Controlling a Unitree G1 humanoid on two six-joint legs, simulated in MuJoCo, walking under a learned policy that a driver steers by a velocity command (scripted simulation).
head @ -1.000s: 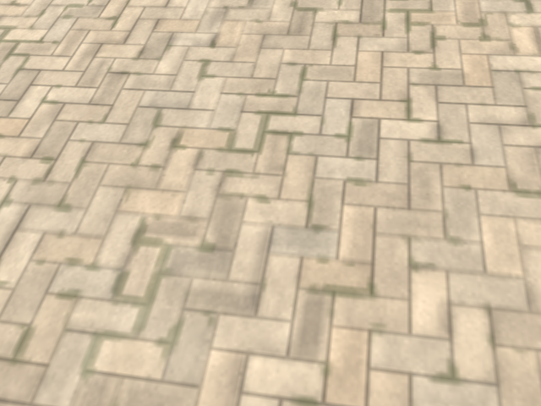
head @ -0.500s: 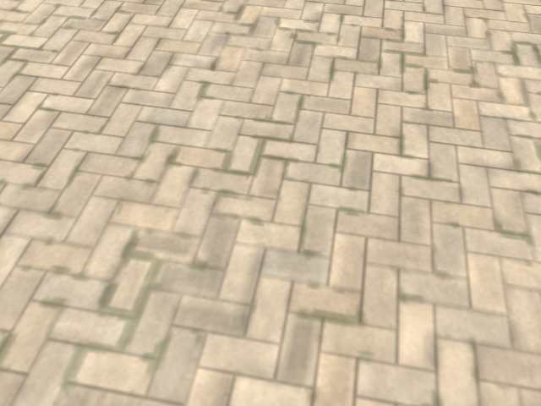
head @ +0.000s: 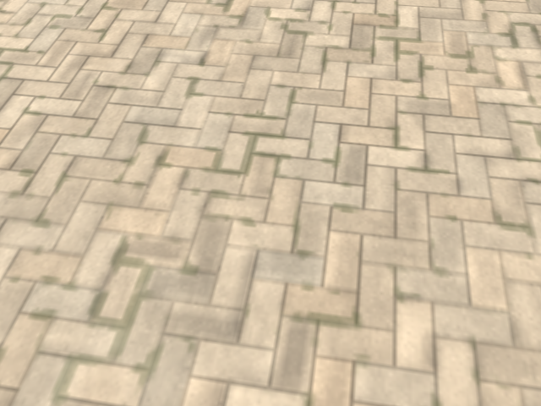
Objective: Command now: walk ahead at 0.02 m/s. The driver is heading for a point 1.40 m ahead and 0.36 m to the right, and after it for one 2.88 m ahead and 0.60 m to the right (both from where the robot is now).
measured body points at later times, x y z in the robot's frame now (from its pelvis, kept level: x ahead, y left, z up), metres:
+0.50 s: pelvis -0.02 +0.00 +0.00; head -0.01 -0.01 +0.45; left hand -0.02 +0.23 -0.16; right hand -0.05 -0.23 -0.16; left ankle -0.07 +0.12 -0.74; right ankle -0.03 -0.08 -0.74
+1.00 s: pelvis +0.01 +0.03 -0.01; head +0.01 +0.05 +0.44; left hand -0.04 +0.27 -0.17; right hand -0.02 -0.19 -0.16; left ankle -0.02 +0.11 -0.74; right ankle -0.03 -0.08 -0.73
